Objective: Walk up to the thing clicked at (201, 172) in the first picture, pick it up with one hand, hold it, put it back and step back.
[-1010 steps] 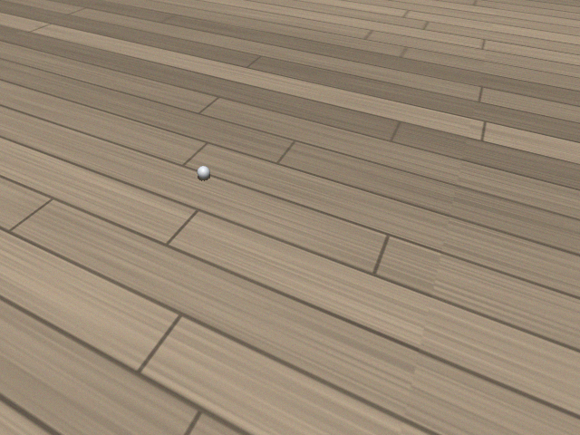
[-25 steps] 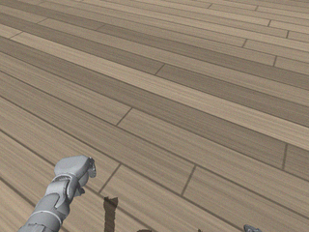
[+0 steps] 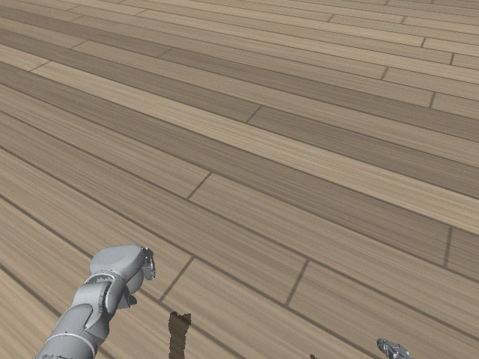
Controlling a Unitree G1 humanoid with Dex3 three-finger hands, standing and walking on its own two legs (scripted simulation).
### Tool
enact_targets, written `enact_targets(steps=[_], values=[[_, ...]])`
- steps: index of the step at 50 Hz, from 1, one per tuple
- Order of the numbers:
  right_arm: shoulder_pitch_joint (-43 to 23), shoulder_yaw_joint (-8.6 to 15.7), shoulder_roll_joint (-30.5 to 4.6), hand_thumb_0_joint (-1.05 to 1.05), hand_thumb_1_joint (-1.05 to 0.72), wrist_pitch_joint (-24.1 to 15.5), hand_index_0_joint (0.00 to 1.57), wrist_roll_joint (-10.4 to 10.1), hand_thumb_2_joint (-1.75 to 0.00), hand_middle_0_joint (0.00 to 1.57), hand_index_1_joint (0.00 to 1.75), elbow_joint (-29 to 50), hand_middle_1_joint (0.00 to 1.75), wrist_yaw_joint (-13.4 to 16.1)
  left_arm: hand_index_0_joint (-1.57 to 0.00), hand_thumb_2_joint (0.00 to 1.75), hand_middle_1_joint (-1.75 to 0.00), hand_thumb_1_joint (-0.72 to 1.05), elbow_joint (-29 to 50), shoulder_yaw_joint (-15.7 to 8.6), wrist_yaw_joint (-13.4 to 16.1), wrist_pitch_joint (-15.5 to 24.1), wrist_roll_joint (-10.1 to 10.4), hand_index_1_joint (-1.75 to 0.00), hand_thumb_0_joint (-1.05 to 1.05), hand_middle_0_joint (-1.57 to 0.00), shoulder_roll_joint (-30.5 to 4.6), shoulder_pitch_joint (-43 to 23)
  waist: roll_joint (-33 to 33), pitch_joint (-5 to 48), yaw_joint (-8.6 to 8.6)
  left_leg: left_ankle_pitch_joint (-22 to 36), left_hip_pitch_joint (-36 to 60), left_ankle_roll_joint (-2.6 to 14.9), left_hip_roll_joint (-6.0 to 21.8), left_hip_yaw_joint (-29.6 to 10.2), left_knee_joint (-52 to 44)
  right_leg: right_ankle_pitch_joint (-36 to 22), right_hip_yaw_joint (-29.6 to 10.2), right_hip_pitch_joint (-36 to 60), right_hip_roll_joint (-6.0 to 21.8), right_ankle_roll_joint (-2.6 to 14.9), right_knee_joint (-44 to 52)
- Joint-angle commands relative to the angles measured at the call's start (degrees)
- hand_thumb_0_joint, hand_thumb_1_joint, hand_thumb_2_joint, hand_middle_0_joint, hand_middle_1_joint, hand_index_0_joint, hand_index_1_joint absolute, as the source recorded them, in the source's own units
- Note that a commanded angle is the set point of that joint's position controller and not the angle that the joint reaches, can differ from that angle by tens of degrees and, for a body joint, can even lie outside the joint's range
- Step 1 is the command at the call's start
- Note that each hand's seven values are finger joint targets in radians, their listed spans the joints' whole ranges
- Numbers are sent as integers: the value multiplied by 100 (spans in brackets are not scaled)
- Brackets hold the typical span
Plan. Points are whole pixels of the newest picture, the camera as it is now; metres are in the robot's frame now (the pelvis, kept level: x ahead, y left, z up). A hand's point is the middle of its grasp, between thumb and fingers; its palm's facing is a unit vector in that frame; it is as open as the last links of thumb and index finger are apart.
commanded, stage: hold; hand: left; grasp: from above
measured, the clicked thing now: (125, 277) +0.31 +0.24 -0.06
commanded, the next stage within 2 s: crouch in 1.00 s
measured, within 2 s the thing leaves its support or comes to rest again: neither
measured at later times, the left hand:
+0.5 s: hand (122, 284) +0.29 +0.22 -0.03, palm faces -0.45 -0.06 -0.89, open 7.4 cm
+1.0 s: hand (124, 282) +0.29 +0.22 -0.03, palm faces -0.46 -0.06 -0.88, open 7.4 cm
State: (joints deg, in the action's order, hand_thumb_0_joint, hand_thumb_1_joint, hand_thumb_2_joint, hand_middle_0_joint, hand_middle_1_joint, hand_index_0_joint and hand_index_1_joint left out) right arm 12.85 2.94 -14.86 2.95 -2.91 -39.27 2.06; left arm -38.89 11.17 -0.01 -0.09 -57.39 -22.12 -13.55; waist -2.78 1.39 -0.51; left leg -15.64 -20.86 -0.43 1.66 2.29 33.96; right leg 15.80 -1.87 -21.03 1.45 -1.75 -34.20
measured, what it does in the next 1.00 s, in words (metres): stands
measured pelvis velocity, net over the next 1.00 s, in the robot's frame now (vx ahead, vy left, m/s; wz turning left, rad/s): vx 0.01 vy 0.00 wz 0.00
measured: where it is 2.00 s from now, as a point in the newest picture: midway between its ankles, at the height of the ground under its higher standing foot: outside the picture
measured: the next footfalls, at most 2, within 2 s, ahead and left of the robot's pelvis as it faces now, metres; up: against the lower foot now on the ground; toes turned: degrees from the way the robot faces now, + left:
none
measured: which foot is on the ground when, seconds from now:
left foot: down 0.00-1.00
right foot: down 0.00-1.00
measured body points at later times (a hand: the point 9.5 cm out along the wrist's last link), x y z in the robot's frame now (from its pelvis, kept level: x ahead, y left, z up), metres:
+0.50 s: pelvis +0.00 +0.00 +0.01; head +0.00 -0.02 +0.45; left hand +0.30 +0.22 +0.02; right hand +0.14 -0.25 -0.11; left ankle +0.02 +0.12 -0.73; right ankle +0.02 -0.14 -0.73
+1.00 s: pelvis +0.01 +0.00 +0.01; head +0.02 -0.02 +0.46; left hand +0.31 +0.23 +0.02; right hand +0.15 -0.25 -0.11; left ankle +0.02 +0.12 -0.73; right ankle +0.02 -0.14 -0.73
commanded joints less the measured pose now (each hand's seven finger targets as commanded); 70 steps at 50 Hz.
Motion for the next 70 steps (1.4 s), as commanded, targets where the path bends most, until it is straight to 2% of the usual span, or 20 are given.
enact_targets(steps=[1, 3, 6, 17, 22, 24, 25, 29, 31, 33, 35, 38, 40, 49, 51, 54, 55, 56, 63, 70], values=[[-411, 210, -788, 0, -91, -265, 20, -4, -90, 20, 30, 763, 30, 70, -87, 76, -87, 50, 1298, -593, 258, 40, 21, -82, 0, -82, -1223, -1990, 83, 1373, 19, 730, 827, 70, -225, -23, -563, -608, 145, 298, -289, 207, 646], [-424, 196, -775, 0, -91, -268, 20, -4, -90, 20, 30, 783, 30, 74, -87, 76, -89, 50, 1192, -564, 263, 21, -9, -83, 0, -81, -1188, -1977, 271, 1253, -33, 630, 776, 93, -230, -29, -594, -531, 139, 303, -278, 190, 699], [-487, 186, -759, 0, -91, -268, 20, -16, -90, 20, 30, 777, 30, 81, -86, 78, -89, 48, 1300, -655, 236, 30, 25, -84, 0, -81, -1295, -1972, 217, 1361, 29, 635, 822, 111, -265, 8, -602, -528, 108, 427, -245, 167, 758], [-644, 140, -707, 0, -91, -257, 20, -56, -90, 20, 30, 803, 30, 120, -85, 79, -89, 47, 1565, -608, 93, -6, 7, -84, 0, -81, -1292, -1987, 117, 1367, 102, 831, 981, 99, -257, 11, -754, -690, 134, 592, -260, 192, 838], [-680, 120, -733, 0, -91, -264, 20, -73, -90, 20, 30, 818, 30, 132, -84, 79, -90, 47, 1373, -472, -31, -22, 92, -85, 0, -79, -1151, -1870, 208, 1134, 10, 635, 1056, 87, -188, -48, -898, -509, 159, 479, -295, 210, 902], [-697, 123, -717, 0, -91, -247, 20, -77, -90, 20, 30, 844, 30, 139, -83, 79, -90, 44, 1284, -565, -55, -22, 71, -85, 0, -78, -1201, -1592, 253, 1081, 100, 758, 986, 84, -201, -53, -889, -583, 178, 558, -293, 216, 904], [-707, 115, -683, 0, -91, -249, 20, -81, -90, 20, 30, 878, 30, 140, -82, 78, -89, 44, 1513, -476, -75, -8, 88, -84, 0, -77, -1118, -1708, 263, 1183, 115, 848, 1008, 87, -217, -45, -866, -658, 175, 589, -288, 212, 892], [-671, 100, -703, 0, -91, -247, 20, -73, -90, 20, 30, 829, 30, 155, -83, 80, -91, 45, 1663, -506, -55, 40, 84, -86, 0, -78, -1246, -2117, 152, 1378, 17, 1022, 1178, 105, -245, 2, -830, -878, 119, 623, -266, 190, 901], [-691, 109, -708, 0, -91, -230, 20, -71, -90, 20, 30, 828, 30, 163, -83, 80, -89, 44, 1534, -640, -8, 46, 72, -85, 0, -79, -1311, -1857, 140, 1317, 90, 1056, 1203, 88, -236, -11, -850, -867, 153, 642, -272, 204, 909], [-664, 119, -706, 0, -91, -214, 20, -69, -90, 20, 30, 812, 30, 164, -83, 84, -91, 45, 1684, -749, 69, 60, 4, -87, 0, -79, -1438, -2024, 66, 1464, 105, 1138, 1254, 91, -246, 10, -842, -960, 148, 710, -269, 207, 901], [-673, 106, -680, 0, -91, -205, 20, -58, -90, 20, 30, 789, 30, 157, -85, 82, -90, 46, 1593, -611, 103, 39, -2, -86, 0, -81, -1257, -1996, 141, 1367, 60, 1127, 1247, 94, -241, 4, -836, -953, 160, 692, -271, 196, 917], [-677, 126, -689, 0, -91, -185, 20, -70, -90, 20, 30, 784, 30, 152, -85, 84, -93, 47, 1502, -700, 147, -1, -27, -88, 0, -80, -1350, -1977, 57, 1310, 120, 1082, 1166, 83, -247, 8, -882, -909, 164, 679, -268, 212, 931], [-683, 141, -695, 0, -91, -189, 20, -65, -90, 20, 30, 793, 30, 141, -82, 84, -93, 44, 1461, -510, 87, 10, 14, -88, 0, -78, -1144, -1896, 97, 1298, 80, 1032, 1254, 70, -204, -23, -922, -835, 187, 669, -291, 223, 939], [-658, 150, -708, 0, -91, -151, 20, -81, -90, 20, 30, 836, 30, 152, -82, 84, -93, 44, 1402, -505, -1, 19, 64, -89, 0, -78, -1138, -1606, 343, 1183, 67, 1201, 1184, 101, -228, -24, -915, -1020, 185, 729, -276, 206, 989], [-655, 165, -708, 0, -91, -146, 20, -79, -90, 20, 30, 854, 30, 154, -81, 83, -91, 43, 1691, -574, 9, 65, 55, -87, 0, -77, -1232, -1802, 139, 1361, 117, 1258, 1287, 86, -233, -13, -909, -1059, 177, 792, -266, 216, 966], [-614, 157, -723, 0, -91, -145, 20, -62, -90, 20, 30, 781, 30, 156, -82, 85, -93, 43, 1627, -575, 103, 78, -18, -88, 0, -78, -1270, -2064, 100, 1399, 42, 1332, 1349, 76, -222, -24, -884, -1139, 178, 733, -275, 221, 932], [-591, 156, -721, 0, -93, -143, 20, -59, -91, 20, 30, 771, 30, 156, -85, 77, -97, 47, 1516, -651, 163, 74, -24, -90, 0, -77, -1293, -1959, 78, 1360, 82, 1335, 1328, 65, -220, -29, -889, -1124, 195, 738, -281, 227, 930], [-588, 172, -721, 0, -89, -138, 20, -55, -90, 20, 30, 767, 30, 150, -77, 72, -93, 39, 1449, -655, 209, 61, -38, -86, 0, -69, -1244, -1814, 50, 1359, 79, 1364, 1325, 57, -215, -18, -880, -1146, 201, 730, -283, 232, 910], [-487, 221, -705, 0, -89, -60, 20, -15, -90, 20, 30, 699, 30, 78, -79, 81, -89, 39, 777, -532, 560, 69, -206, -85, 0, -75, -921, -1396, 533, 1067, -9, 1309, 948, 104, -286, 13, -699, -1177, 184, 575, -219, 179, 861], [-184, 276, -766, 0, -90, -12, 20, 131, -90, 20, 30, 431, 30, -16, -84, 77, -87, 45, -266, -510, 1210, 294, -521, -82, 0, -79, -931, -2058, 474, 1242, -252, 924, 78, 73, -282, -20, 202, -870, 194, -480, -193, 189, 83]])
